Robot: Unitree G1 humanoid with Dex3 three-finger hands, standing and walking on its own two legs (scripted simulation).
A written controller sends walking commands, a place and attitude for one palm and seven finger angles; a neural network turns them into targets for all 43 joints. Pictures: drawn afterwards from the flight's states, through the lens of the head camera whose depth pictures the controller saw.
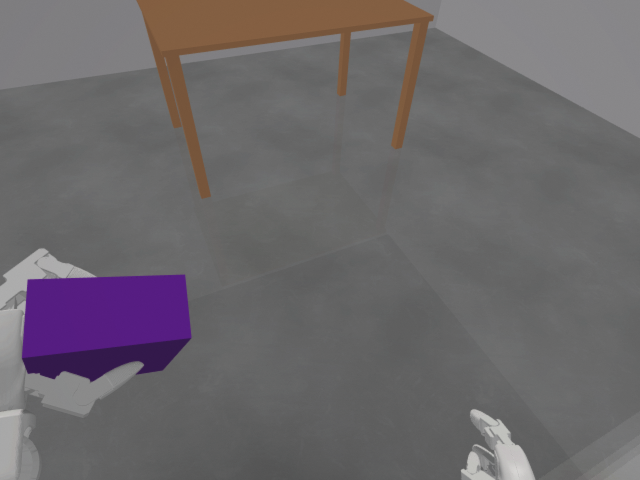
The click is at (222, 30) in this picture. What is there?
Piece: table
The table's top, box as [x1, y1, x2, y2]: [136, 0, 433, 57]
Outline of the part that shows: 136,0 163,57 429,21 433,18 433,15 403,0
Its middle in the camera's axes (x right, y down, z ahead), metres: -0.20 -1.08 +1.80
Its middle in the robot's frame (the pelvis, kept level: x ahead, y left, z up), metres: +2.05 +0.31 -0.08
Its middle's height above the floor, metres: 0.69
